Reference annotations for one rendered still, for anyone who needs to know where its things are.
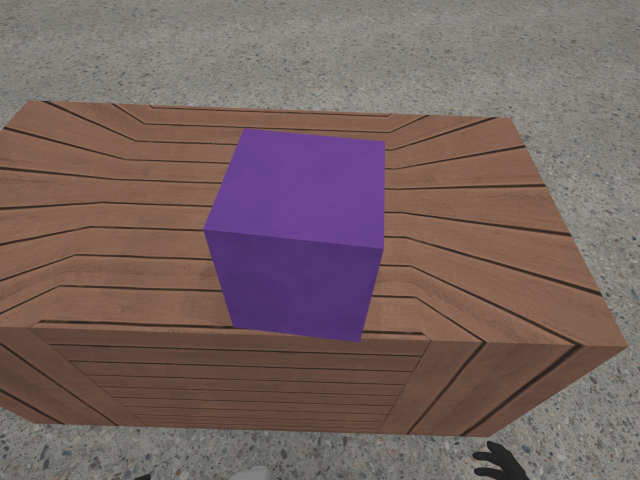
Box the left robot shin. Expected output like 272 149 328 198
252 466 276 478

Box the pedestal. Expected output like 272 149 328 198
0 100 629 437

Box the carton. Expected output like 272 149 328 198
203 128 385 343

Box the right robot hand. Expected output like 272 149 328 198
472 441 530 480

